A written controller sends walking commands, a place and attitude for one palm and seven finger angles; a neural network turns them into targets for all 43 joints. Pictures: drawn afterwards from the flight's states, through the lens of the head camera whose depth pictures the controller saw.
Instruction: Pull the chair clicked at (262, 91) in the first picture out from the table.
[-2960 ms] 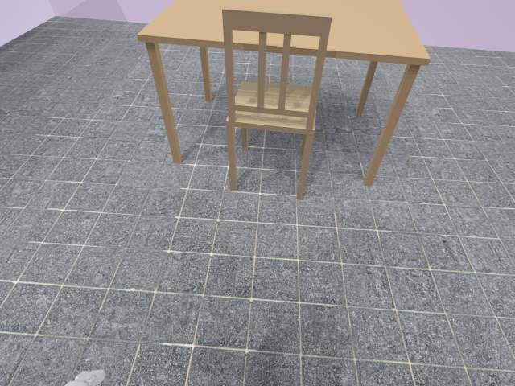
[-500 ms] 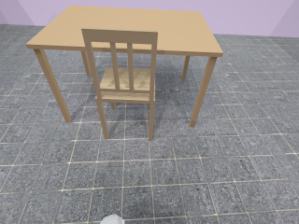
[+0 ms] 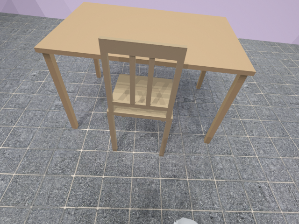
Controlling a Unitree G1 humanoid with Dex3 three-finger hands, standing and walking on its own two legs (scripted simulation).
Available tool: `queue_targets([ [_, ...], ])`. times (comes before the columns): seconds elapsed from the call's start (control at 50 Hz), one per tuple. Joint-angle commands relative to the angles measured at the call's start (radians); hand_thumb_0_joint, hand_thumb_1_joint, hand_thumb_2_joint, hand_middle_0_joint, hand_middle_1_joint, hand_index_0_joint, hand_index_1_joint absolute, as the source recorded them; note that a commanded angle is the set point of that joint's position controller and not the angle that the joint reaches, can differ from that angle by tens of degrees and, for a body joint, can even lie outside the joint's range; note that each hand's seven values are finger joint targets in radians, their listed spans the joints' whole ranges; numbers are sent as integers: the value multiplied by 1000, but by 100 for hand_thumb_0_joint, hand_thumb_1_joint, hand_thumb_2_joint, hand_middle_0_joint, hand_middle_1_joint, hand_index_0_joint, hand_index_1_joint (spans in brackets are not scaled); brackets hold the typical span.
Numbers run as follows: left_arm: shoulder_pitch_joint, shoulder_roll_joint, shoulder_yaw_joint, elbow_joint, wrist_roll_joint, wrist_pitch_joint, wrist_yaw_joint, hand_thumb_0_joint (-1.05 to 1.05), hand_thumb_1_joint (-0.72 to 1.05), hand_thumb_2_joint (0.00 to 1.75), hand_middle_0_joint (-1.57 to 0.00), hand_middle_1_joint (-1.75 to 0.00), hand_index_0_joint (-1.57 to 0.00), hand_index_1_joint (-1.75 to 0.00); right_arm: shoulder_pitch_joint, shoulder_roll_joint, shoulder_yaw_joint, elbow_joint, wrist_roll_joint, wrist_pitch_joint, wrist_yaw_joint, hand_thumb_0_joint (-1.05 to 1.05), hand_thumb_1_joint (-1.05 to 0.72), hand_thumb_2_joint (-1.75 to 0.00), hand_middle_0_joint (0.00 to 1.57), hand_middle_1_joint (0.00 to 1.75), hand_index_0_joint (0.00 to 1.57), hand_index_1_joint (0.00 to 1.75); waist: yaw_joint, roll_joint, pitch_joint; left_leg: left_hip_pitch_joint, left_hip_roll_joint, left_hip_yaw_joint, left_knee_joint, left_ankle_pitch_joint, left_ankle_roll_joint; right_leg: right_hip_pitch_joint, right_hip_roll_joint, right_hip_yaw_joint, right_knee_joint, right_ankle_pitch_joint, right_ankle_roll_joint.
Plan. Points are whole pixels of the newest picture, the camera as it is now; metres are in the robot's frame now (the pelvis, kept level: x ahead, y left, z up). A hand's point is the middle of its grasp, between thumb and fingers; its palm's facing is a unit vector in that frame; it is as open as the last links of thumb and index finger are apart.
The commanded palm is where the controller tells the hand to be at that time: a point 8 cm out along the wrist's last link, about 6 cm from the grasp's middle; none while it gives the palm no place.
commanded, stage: take the last steps up to it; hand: left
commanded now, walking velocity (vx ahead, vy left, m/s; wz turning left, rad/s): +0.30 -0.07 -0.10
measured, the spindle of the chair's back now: (132, 81) +0.77 +0.13 -0.09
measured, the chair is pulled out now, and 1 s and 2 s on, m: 0.00 0.00 0.00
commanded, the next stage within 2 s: come to a stop and stand still in 0.74 s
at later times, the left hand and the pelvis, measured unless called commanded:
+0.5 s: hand (128, 198) +0.24 +0.08 -0.16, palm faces +0.05 -0.98 -0.21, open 7.1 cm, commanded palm none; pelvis +0.15 -0.10 -0.01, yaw -1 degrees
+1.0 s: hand (123, 203) +0.23 +0.10 -0.19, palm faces +0.07 -0.99 -0.14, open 7.4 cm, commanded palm none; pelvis +0.28 -0.06 -0.01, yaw -1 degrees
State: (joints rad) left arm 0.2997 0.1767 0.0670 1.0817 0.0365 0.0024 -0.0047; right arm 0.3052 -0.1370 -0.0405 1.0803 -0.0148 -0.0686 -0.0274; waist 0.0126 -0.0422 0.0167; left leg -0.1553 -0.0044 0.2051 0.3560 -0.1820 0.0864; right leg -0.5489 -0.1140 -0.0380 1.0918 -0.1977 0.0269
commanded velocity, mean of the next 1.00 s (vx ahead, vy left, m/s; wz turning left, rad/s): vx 0.14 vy -0.02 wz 0.01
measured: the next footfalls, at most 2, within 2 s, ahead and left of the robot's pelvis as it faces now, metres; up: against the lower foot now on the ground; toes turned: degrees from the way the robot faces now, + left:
right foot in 0.34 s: +0.20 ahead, -0.19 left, +0.00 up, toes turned -11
left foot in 0.84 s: +0.32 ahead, -0.02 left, +0.00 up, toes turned +2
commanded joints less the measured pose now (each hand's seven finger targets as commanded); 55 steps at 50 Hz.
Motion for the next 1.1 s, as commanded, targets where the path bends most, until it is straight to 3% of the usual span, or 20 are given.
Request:
queue_targets([
  [0.0,4,22,1,-46,-4,2,-8,0,90,90,-20,-30,-20,-30,109,-114,-21,-9,1,-13,-6,0,-90,-90,20,30,20,30,-21,103,83,50,316,-245,-241,-37,73,-112,-38,20,-88,34,13],
  [0.2,-198,5,-6,-117,-10,-21,-15,0,90,90,-20,-30,-20,-30,223,-114,-28,57,-19,1,1,0,-90,-90,20,30,20,30,-81,149,120,102,328,-190,-180,22,83,-1,-1,-63,-433,-63,-18],
  [0.24,-163,12,-2,-113,-11,-30,-15,0,90,90,-20,-30,-20,-30,205,-121,-28,56,-20,4,3,0,-90,-90,20,30,20,30,-58,136,91,80,319,-175,-122,34,69,105,29,-83,-512,-65,-33],
  [0.28,-19,45,7,-59,-8,-44,-11,0,90,90,-20,-30,-20,-30,187,-111,-23,57,-12,7,5,0,-90,-90,20,30,20,30,11,72,6,-2,247,-101,75,91,13,382,72,-112,-635,11,-54],
  [0.3,112,108,22,-20,-3,-57,-3,0,90,90,-20,-30,-20,-30,178,-85,-19,48,-1,3,14,0,-90,-90,20,30,20,30,70,-37,-79,-155,188,-28,291,21,-25,605,-47,34,-676,-52,-101],
  [0.32,227,234,49,-1,-7,-63,12,0,90,90,-20,-30,-20,-30,182,-25,-2,9,5,5,25,0,-90,-90,20,30,20,30,93,-294,-143,-424,57,18,603,-363,-70,786,-299,400,-802,-92,-200],
  [0.34,254,238,44,4,-24,-57,17,0,90,90,-20,-30,-20,-30,100,-73,-9,-16,-1,13,22,0,-90,-90,20,30,20,30,110,-180,-118,-478,68,-109,774,-412,-55,717,-332,450,-867,-105,-232],
  [0.36,172,204,40,-7,-25,-60,19,0,90,90,-20,-30,-20,-30,91,-66,-19,-11,-1,13,25,0,-90,-90,20,30,20,30,75,-148,-78,-481,108,-156,839,-316,-46,619,-299,390,-886,-202,-221],
  [0.42,29,70,4,-43,-25,-68,22,0,90,90,-20,-30,-20,-30,78,-32,-22,3,-8,29,26,0,-90,-90,20,30,20,30,0,-25,54,-428,150,-177,828,-130,-60,389,-207,179,-926,-40,-177],
  [0.46,45,22,-7,-41,-18,-83,23,0,90,90,-20,-30,-20,-30,106,-9,-19,16,-14,41,25,0,-90,-90,20,30,20,30,-28,-30,69,-406,145,-165,791,-82,-79,354,-173,76,-917,172,-163],
  [0.52,71,36,-15,-33,-17,-92,26,0,90,90,-20,-30,-20,-30,78,-20,-22,-2,-13,53,29,0,-90,-90,20,30,20,30,-35,-31,56,-423,136,-158,719,-60,-91,382,-165,35,-907,320,-187],
  [0.72,140,101,-12,12,-9,-81,28,0,90,90,-20,-30,-20,-30,-151,-52,-5,-99,-6,39,46,0,-90,-90,20,30,20,30,12,-46,75,-315,86,-118,350,-75,-67,453,-187,41,-849,405,-198],
  [0.78,127,100,-12,23,-16,-70,29,0,90,90,-20,-30,-20,-30,-55,-68,-2,-71,-9,26,33,0,-90,-90,20,30,20,30,-34,-26,29,-98,24,-84,169,-7,-47,438,-120,-18,-680,488,-154],
  [0.8,129,85,-15,24,-20,-67,27,0,90,90,-20,-30,-20,-30,41,-102,-8,-42,-13,18,25,0,-90,-90,20,30,20,30,-70,18,-31,51,44,-114,110,112,-30,398,-76,-48,-524,443,-123],
  [0.82,148,47,-22,8,-27,-63,25,0,90,90,-20,-30,-20,-30,129,-187,-25,-29,-20,9,13,0,-90,-90,20,30,20,30,-89,167,-98,216,230,-321,91,342,44,228,28,-112,-316,127,-68],
  [0.84,161,4,-37,-1,-33,-63,29,0,90,90,-20,-30,-20,-30,156,-236,-28,-27,-9,17,3,0,-90,-90,20,30,20,30,-75,302,-148,293,410,-522,20,674,150,78,109,-105,-87,-411,-34],
  [0.86,157,22,-34,3,-26,-51,43,0,90,90,-20,-30,-20,-30,93,-212,-14,-40,0,31,-5,0,-90,-90,20,30,20,30,-47,183,-117,179,416,-459,13,700,176,122,70,-11,-34,-449,-47],
  [0.92,150,-11,-45,48,-31,-17,49,0,90,90,-20,-30,-20,-30,-105,-113,24,-65,6,27,-25,0,-90,-90,20,30,20,30,18,103,-7,-31,332,-302,-35,734,111,223,14,47,-145,-302,-6],
  [0.98,152,7,-36,44,-25,21,53,0,90,90,-20,-30,-20,-30,-97,-126,5,-52,8,46,-31,0,-90,-90,20,30,20,30,12,103,-48,-9,316,-263,-46,715,85,241,36,34,-196,-235,13],
  [1.08,94,44,-8,-21,-12,62,48,0,90,90,-20,-30,-20,-30,-98,-167,-21,-68,3,73,-36,0,-90,-90,20,30,20,30,1,138,-52,-15,337,-261,-42,573,102,151,63,60,-68,-224,17],
])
